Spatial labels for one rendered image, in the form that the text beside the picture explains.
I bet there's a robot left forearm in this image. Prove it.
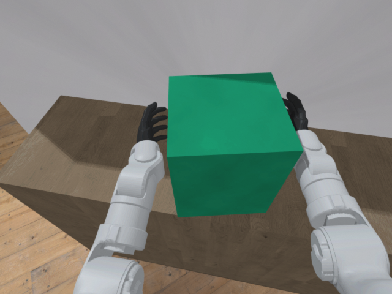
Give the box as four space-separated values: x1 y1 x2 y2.
73 140 165 294

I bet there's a right robot upper arm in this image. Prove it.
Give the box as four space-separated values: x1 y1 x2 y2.
311 224 392 294

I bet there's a robot right hand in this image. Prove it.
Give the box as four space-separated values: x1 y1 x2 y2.
282 92 308 131

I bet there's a left robot upper arm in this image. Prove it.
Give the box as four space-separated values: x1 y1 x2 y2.
74 255 144 294

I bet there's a robot left hand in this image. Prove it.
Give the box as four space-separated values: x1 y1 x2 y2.
137 102 168 143

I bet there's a robot right forearm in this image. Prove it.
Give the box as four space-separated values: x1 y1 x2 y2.
294 130 390 275

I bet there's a carton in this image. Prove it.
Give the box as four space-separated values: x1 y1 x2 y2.
167 72 304 217

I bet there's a pedestal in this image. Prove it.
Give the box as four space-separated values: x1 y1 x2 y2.
0 95 392 294

